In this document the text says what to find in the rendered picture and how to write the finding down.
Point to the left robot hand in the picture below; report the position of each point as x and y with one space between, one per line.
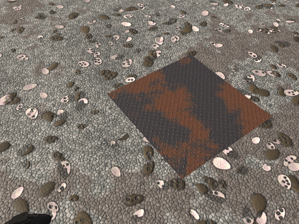
25 218

